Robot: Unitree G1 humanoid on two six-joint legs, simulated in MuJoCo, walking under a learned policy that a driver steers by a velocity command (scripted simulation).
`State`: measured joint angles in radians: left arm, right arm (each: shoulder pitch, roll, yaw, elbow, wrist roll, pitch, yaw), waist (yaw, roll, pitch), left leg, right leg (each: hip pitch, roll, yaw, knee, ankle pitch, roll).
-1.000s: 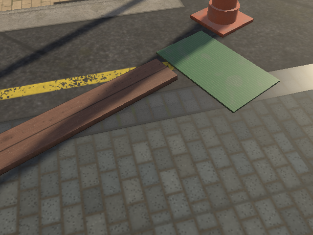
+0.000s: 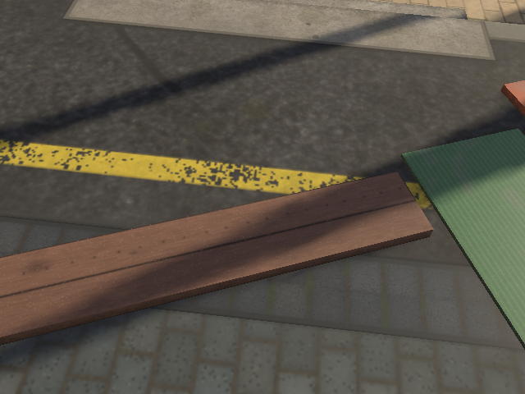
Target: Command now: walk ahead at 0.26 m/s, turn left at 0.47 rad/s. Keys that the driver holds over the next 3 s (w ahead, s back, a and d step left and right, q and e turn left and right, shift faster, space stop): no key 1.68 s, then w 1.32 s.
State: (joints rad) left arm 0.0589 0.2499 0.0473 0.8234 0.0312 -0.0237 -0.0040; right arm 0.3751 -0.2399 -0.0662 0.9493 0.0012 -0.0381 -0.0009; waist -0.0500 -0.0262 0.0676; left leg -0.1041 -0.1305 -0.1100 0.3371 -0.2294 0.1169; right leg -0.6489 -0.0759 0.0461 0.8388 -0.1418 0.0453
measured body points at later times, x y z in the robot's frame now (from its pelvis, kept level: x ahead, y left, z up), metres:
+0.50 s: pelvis +0.11 -0.04 -0.01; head +0.12 -0.05 +0.44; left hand +0.16 +0.21 -0.14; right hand +0.19 -0.29 -0.16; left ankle +0.08 +0.08 -0.74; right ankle +0.20 -0.12 -0.75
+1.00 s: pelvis +0.13 -0.02 +0.00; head +0.13 -0.02 +0.45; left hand +0.11 +0.21 -0.16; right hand +0.15 -0.25 -0.16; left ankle +0.08 +0.08 -0.75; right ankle +0.19 -0.12 -0.75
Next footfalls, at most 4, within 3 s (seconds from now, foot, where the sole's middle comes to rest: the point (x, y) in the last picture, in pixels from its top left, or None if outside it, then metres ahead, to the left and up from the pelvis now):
0.16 right None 0.23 -0.11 -0.78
0.52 left None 0.12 0.08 -0.78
2.46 left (235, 328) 0.62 0.04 -0.78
3.00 right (274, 216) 0.95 -0.08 -0.74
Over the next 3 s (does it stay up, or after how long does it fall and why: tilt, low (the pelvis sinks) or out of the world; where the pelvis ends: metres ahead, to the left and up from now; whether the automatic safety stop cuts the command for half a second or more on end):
stays up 0.77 -0.02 -0.01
